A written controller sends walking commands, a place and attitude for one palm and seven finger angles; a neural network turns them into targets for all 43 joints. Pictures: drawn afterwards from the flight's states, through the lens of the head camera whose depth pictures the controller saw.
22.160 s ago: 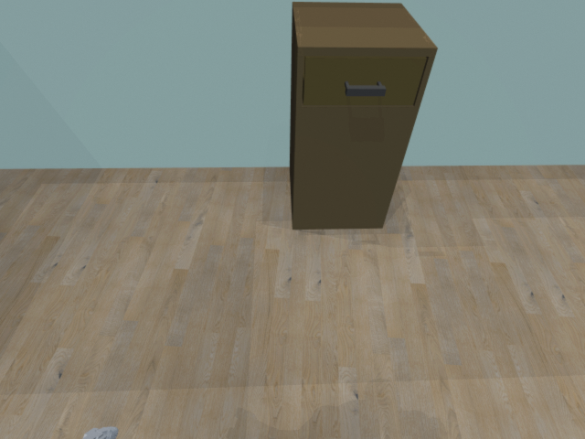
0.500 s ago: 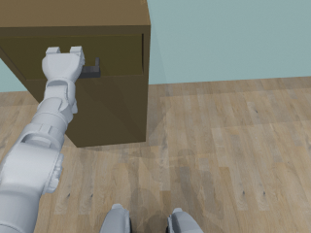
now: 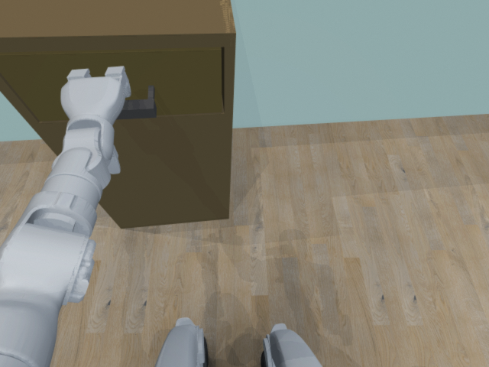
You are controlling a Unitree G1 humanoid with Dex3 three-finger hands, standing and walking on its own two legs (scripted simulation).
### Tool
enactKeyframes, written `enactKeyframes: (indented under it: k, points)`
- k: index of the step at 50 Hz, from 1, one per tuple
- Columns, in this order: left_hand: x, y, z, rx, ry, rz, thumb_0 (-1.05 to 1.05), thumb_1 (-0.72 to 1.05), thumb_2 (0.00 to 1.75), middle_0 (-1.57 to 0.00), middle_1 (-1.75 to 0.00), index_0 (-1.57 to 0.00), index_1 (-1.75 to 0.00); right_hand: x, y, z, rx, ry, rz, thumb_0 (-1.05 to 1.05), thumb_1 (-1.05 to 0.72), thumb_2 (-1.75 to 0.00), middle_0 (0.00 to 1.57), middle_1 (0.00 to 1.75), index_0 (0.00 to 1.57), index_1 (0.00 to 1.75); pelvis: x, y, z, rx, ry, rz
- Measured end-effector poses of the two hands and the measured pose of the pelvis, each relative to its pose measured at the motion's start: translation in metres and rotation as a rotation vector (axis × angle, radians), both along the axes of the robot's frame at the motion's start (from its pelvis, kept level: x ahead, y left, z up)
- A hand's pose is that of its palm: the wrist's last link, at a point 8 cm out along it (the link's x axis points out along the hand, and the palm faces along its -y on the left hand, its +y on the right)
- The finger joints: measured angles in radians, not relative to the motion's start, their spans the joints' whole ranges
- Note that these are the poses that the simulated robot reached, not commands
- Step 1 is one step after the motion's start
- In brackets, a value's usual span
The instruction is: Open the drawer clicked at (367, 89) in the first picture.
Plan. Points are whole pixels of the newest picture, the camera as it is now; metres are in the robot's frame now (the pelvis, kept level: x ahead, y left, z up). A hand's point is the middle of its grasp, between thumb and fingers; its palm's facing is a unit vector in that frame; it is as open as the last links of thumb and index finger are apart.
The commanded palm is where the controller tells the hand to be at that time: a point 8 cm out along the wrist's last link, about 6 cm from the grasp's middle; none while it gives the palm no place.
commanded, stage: lift the fingers back up to retry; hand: left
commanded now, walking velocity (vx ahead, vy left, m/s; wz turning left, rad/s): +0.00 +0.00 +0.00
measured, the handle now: (121, 101) +0.59 +0.19 +0.03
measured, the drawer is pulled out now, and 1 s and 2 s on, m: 0.00 0.00 0.00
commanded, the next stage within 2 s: re-aim the fingers above the handle in 0.58 s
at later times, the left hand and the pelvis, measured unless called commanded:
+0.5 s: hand (103, 97) +0.53 +0.19 +0.09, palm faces -0.03 -0.04 -1.00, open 13.9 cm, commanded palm +0.51 +0.19 +0.14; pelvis +0.06 -0.01 +0.04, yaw +0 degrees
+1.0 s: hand (101, 111) +0.51 +0.20 +0.09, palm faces -0.05 -0.04 -1.00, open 13.9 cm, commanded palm +0.49 +0.18 +0.14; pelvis +0.06 -0.02 +0.05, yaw +2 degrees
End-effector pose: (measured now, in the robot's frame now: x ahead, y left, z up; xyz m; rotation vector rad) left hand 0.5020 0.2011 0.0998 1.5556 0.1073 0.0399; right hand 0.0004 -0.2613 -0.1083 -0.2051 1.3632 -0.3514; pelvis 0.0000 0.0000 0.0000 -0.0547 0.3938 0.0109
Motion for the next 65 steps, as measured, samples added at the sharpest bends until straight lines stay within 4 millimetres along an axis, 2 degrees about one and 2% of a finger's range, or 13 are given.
enactKeyframes:
  k: [5, 10, 17, 24, 31, 36, 41, 45, 48, 53, 58, 61, 65]
  points:
    - [-0.001, -0.001, 0.003, -0.017, 0.025, -0.01, 0.0, -0.49, 0.31, -0.31, -1.31, -0.32, -1.2, 0.005, 0.001, 0.009, 0.003, 0.001, -0.006, 0.01, -0.91, -0.9, 0.2, 0.3, 0.2, 0.3, 0.008, 0.0, 0.01, 0.002, -0.016, 0.0]
    - [0.001, -0.01, 0.006, -0.048, 0.025, -0.053, -0.01, -0.49, 0.31, -0.31, -1.25, -0.32, -1.2, 0.013, 0.001, 0.018, 0.0, 0.007, -0.012, 0.01, -0.91, -0.9, 0.2, 0.3, 0.2, 0.3, 0.02, -0.001, 0.02, 0.004, -0.029, -0.001]
    - [0.012, -0.015, 0.026, -0.06, -0.057, -0.055, 0.0, -0.49, 0.31, -0.32, -1.21, -0.32, -1.2, 0.031, -0.003, 0.026, 0.01, 0.005, -0.02, 0.01, -0.91, -0.9, 0.2, 0.3, 0.2, 0.3, 0.038, -0.003, 0.031, 0.01, -0.041, -0.008]
    - [0.014, -0.007, 0.045, -0.023, -0.031, 0.036, 0.0, -0.49, 0.31, -0.32, -1.2, -0.31, -1.2, 0.06, -0.007, 0.028, 0.055, -0.019, -0.015, 0.01, -0.91, -0.9, 0.2, 0.3, 0.2, 0.3, 0.056, -0.007, 0.042, 0.022, -0.071, -0.011]
    - [0.001, -0.013, 0.035, -0.07, 0.077, -0.014, -0.01, -0.49, 0.31, -0.32, -1.2, -0.31, -1.2, 0.099, -0.016, 0.037, 0.048, -0.085, 0.014, 0.01, -0.91, -0.9, 0.2, 0.3, 0.2, 0.3, 0.067, -0.014, 0.049, 0.034, -0.108, -0.007]
    - [-0.01, -0.018, 0.034, -0.079, 0.018, -0.098, 0.0, -0.49, 0.31, -0.32, -1.2, -0.32, -1.2, 0.123, -0.025, 0.039, 0.025, -0.134, 0.047, 0.01, -0.91, -0.9, 0.2, 0.3, 0.2, 0.3, 0.068, -0.017, 0.048, 0.037, -0.113, 0.0]
    - [-0.015, -0.008, 0.037, -0.043, -0.066, -0.053, 0.0, -0.49, 0.31, -0.32, -1.2, -0.32, -1.2, 0.135, -0.028, 0.034, 0.033, -0.155, 0.075, 0.01, -0.91, -0.9, 0.2, 0.3, 0.2, 0.3, 0.064, -0.02, 0.044, 0.038, -0.104, 0.008]
    - [-0.016, 0.001, 0.039, -0.005, -0.061, 0.026, 0.0, -0.49, 0.31, -0.32, -1.2, -0.32, -1.2, 0.135, -0.027, 0.031, 0.053, -0.152, 0.081, 0.01, -0.91, -0.9, 0.2, 0.3, 0.2, 0.3, 0.061, -0.022, 0.043, 0.039, -0.105, 0.017]
    - [-0.015, -0.001, 0.04, -0.003, -0.019, 0.055, -0.01, -0.49, 0.31, -0.32, -1.2, -0.31, -1.2, 0.129, -0.025, 0.03, 0.062, -0.139, 0.076, 0.01, -0.91, -0.9, 0.2, 0.3, 0.2, 0.3, 0.06, -0.022, 0.044, 0.039, -0.113, 0.021]
    - [-0.013, -0.023, 0.044, -0.048, 0.028, -0.021, -0.01, -0.49, 0.31, -0.32, -1.2, -0.32, -1.2, 0.114, -0.024, 0.033, 0.055, -0.122, 0.055, 0.01, -0.91, -0.9, 0.2, 0.3, 0.2, 0.3, 0.058, -0.022, 0.047, 0.041, -0.129, 0.018]
    - [-0.011, -0.043, 0.047, -0.079, -0.007, -0.111, -0.01, -0.49, 0.31, -0.32, -1.2, -0.32, -1.2, 0.095, -0.024, 0.033, 0.043, -0.111, 0.021, 0.01, -0.91, -0.9, 0.2, 0.3, 0.2, 0.3, 0.054, -0.021, 0.046, 0.042, -0.13, 0.001]
    - [-0.01, -0.035, 0.045, -0.06, -0.038, -0.085, 0.0, -0.49, 0.31, -0.32, -1.2, -0.32, -1.2, 0.084, -0.024, 0.032, 0.04, -0.104, -0.001, 0.01, -0.91, -0.9, 0.2, 0.3, 0.2, 0.3, 0.05, -0.02, 0.044, 0.042, -0.123, -0.011]
    - [-0.015, -0.007, 0.041, -0.005, -0.043, 0.005, 0.0, -0.49, 0.31, -0.32, -1.2, -0.31, -1.2, 0.069, -0.023, 0.029, 0.046, -0.079, -0.014, 0.01, -0.91, -0.9, 0.2, 0.3, 0.2, 0.3, 0.046, -0.019, 0.043, 0.041, -0.114, -0.017]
